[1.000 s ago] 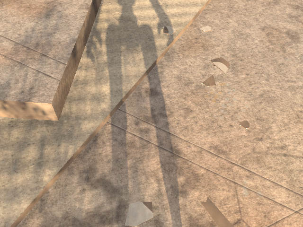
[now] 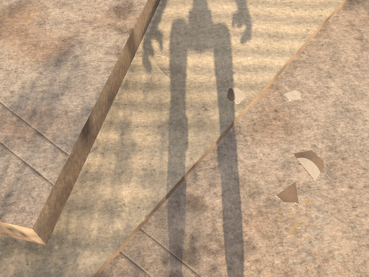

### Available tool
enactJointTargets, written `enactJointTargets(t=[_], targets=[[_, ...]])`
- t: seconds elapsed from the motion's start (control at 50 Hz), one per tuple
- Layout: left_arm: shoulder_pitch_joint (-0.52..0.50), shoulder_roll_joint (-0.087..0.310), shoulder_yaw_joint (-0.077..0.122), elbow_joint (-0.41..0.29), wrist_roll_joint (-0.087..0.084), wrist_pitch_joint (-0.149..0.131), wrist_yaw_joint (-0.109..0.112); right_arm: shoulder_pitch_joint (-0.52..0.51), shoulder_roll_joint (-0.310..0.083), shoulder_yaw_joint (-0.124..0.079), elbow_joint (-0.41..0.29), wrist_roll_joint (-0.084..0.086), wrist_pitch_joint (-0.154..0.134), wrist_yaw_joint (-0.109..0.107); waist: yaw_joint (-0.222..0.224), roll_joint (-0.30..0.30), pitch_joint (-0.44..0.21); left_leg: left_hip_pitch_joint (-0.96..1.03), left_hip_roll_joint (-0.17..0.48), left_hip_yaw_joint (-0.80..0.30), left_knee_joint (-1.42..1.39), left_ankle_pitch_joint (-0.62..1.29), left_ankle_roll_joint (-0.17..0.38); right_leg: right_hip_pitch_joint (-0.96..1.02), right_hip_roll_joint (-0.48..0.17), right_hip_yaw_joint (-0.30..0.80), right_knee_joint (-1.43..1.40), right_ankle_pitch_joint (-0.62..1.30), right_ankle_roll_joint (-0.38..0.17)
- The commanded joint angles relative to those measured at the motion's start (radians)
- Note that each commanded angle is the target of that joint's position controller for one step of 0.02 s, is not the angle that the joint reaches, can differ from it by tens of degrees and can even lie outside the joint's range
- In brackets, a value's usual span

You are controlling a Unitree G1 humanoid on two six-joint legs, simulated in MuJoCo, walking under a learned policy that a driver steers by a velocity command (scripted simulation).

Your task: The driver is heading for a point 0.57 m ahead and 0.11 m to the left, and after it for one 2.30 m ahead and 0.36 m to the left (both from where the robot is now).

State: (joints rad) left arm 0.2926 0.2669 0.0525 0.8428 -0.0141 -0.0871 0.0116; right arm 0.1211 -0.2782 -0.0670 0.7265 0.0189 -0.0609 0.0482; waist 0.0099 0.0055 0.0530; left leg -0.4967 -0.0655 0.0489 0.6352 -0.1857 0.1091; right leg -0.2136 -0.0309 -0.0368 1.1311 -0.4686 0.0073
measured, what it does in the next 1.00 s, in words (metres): climbs, turning left: right foot, then left foot 0.04 m higher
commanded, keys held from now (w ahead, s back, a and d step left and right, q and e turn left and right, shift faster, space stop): w+q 0.66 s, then q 0.22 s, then e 0.12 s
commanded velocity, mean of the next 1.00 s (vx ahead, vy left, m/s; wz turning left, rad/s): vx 0.42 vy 0.00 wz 0.55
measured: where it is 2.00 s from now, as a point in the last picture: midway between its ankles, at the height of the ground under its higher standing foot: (162, 244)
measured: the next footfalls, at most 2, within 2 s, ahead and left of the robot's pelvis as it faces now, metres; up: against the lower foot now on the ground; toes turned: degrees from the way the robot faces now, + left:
right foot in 0.40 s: +0.43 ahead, -0.10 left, +0.00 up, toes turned +18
left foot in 0.86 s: +0.55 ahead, +0.24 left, +0.04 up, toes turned +41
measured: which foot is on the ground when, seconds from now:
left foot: down 0.00-0.40, up 0.42-0.84, down 0.86-1.00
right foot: up 0.00-0.38, down 0.40-0.90, up 0.92-1.00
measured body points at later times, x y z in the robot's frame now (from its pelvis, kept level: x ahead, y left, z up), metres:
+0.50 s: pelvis +0.29 -0.03 +0.01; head +0.32 -0.03 +0.46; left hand +0.41 +0.27 -0.06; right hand +0.44 -0.28 -0.10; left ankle +0.13 +0.06 -0.64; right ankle +0.39 -0.11 -0.72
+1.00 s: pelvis +0.47 +0.06 +0.03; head +0.51 +0.10 +0.48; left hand +0.39 +0.33 -0.10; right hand +0.76 -0.03 -0.06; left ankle +0.52 +0.21 -0.68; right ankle +0.46 -0.09 -0.63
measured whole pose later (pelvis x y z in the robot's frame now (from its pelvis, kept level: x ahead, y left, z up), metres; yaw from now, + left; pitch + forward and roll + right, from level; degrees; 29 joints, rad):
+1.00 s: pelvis +0.47 +0.06 +0.03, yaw +34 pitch +1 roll +2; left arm 0.23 0.28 0.03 0.80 0.01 -0.01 -0.01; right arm 0.10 -0.21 -0.03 0.63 -0.03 0.01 -0.01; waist 0.01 -0.05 0.11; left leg -0.49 -0.03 0.11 0.58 -0.25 0.11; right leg -0.37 -0.09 -0.03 1.09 -0.48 0.03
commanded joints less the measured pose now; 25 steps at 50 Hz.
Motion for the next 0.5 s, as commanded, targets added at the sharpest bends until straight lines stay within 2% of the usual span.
enactJointTargets(t=[0.02,0.04,0.06,0.1,0.14,0.18,0.22,0.28,0.34,0.36,0.38,0.4,0.42,0.44,0.46,0.48,0.5], targets=[[-0.094,0.123,0.016,-0.155,-0.015,-0.076,-0.011,0.194,-0.143,-0.042,-0.028,0.001,-0.013,-0.011,-0.07,-0.021,-0.186,0.608,0.311,-0.556,-0.338,0.071,0.224,-0.566,-0.041,0.14,0.188,0.078,-0.034],[-0.097,0.137,0.026,-0.15,0.013,-0.068,-0.002,0.135,-0.108,-0.032,-0.045,-0.002,-0.015,-0.014,-0.034,-0.028,-0.148,0.488,0.277,-0.476,-0.352,0.167,0.205,-0.5,-0.071,0.134,0.104,0.114,-0.026],[-0.076,0.136,0.03,-0.151,0.021,-0.054,-0.002,0.109,-0.1,-0.027,-0.063,-0.011,-0.014,-0.018,-0.005,-0.007,-0.128,0.405,0.252,-0.442,-0.376,0.22,0.203,-0.44,-0.086,0.137,0.069,0.137,-0.017],[-0.054,0.113,0.029,-0.158,0.03,-0.031,-0.001,0.104,-0.115,-0.032,-0.07,-0.007,-0.017,-0.026,0.017,0.009,-0.11,0.319,0.228,-0.392,-0.404,0.304,0.211,-0.407,-0.088,0.116,-0.01,0.162,0.015],[-0.104,0.091,0.022,-0.182,0.036,-0.019,0.003,0.129,-0.145,-0.039,-0.065,-0.006,-0.018,-0.04,0.009,0.014,-0.084,0.262,0.203,-0.335,-0.415,0.352,0.203,-0.416,-0.075,0.093,-0.123,0.237,0.047],[-0.186,0.074,0.013,-0.204,0.036,-0.019,0.003,0.156,-0.155,-0.042,-0.059,0.001,-0.012,-0.052,-0.02,0.035,-0.07,0.234,0.16,-0.291,-0.406,0.315,0.165,-0.399,-0.049,0.082,-0.285,0.377,0.061],[-0.261,0.058,0.005,-0.221,0.03,-0.026,-0.004,0.184,-0.155,-0.042,-0.052,0.006,-0.003,-0.059,-0.054,0.064,-0.069,0.223,0.129,-0.275,-0.384,0.239,0.129,-0.346,-0.01,0.074,-0.449,0.502,0.062],[-0.339,0.077,0.008,-0.246,0.012,-0.037,-0.019,0.231,-0.162,-0.043,-0.038,0.008,0.006,-0.062,-0.087,0.089,-0.067,0.26,0.152,-0.34,-0.347,0.152,0.111,-0.302,0.029,0.082,-0.571,0.546,0.058],[-0.332,0.118,0.025,-0.256,0.007,-0.051,-0.03,0.237,-0.154,-0.043,-0.036,0.009,0.013,-0.068,-0.067,0.112,-0.074,0.355,0.196,-0.446,-0.262,0.118,0.09,-0.272,0.035,0.117,-0.642,0.454,0.022],[-0.299,0.129,0.032,-0.251,0.007,-0.055,-0.031,0.222,-0.155,-0.044,-0.041,0.007,0.015,-0.069,-0.045,0.13,-0.077,0.368,0.202,-0.469,-0.23,0.137,0.079,-0.234,0.035,0.115,-0.655,0.413,0.004],[-0.226,0.141,0.042,-0.233,0.008,-0.06,-0.028,0.2,-0.142,-0.04,-0.049,0.005,0.017,-0.068,-0.002,0.134,-0.099,0.358,0.179,-0.468,-0.174,0.178,0.06,-0.135,0.039,0.098,-0.697,0.417,-0.021],[-0.119,0.173,0.058,-0.216,0.021,-0.066,-0.021,0.188,-0.102,-0.026,-0.063,-0.001,0.013,-0.064,0.052,0.109,-0.182,0.307,0.127,-0.425,-0.027,0.205,0.027,0.056,-0.018,0.133,-0.697,0.42,-0.065],[0.042,0.234,0.072,-0.206,0.033,-0.063,-0.01,0.198,-0.044,-0.004,-0.088,-0.023,0.009,-0.062,0.105,-0.028,-0.331,0.161,0.048,-0.321,0.265,-0.003,-0.016,0.329,-0.202,0.317,-0.684,0.394,-0.126],[0.089,0.286,0.085,-0.168,0.039,-0.05,-0.021,0.351,-0.018,0.008,-0.111,0.016,-0.001,-0.06,0.021,-0.4,-0.411,-0.193,-0.044,-0.231,0.543,-0.427,-0.062,0.581,-0.395,0.795,-0.787,0.155,-0.279],[0.054,0.178,0.064,-0.194,0.021,-0.046,-0.023,0.334,-0.129,-0.011,-0.071,0.026,0.003,-0.064,0.048,-0.238,-0.317,-0.296,0.041,-0.259,0.673,-0.364,-0.078,0.517,-0.385,0.802,-0.821,-0.033,-0.253],[0.018,0.125,0.048,-0.201,0.016,-0.038,-0.017,0.224,-0.172,-0.024,-0.085,0.014,0.011,-0.062,0.074,-0.131,-0.199,-0.315,0.071,-0.226,0.696,-0.266,-0.087,0.397,-0.342,0.625,-0.827,0.01,-0.209],[-0.027,0.114,0.039,-0.203,0.024,-0.032,-0.016,0.174,-0.156,-0.023,-0.096,0.002,0.015,-0.062,0.056,-0.057,-0.134,-0.277,0.104,-0.2,0.676,-0.197,-0.094,0.274,-0.298,0.501,-0.846,0.147,-0.191]])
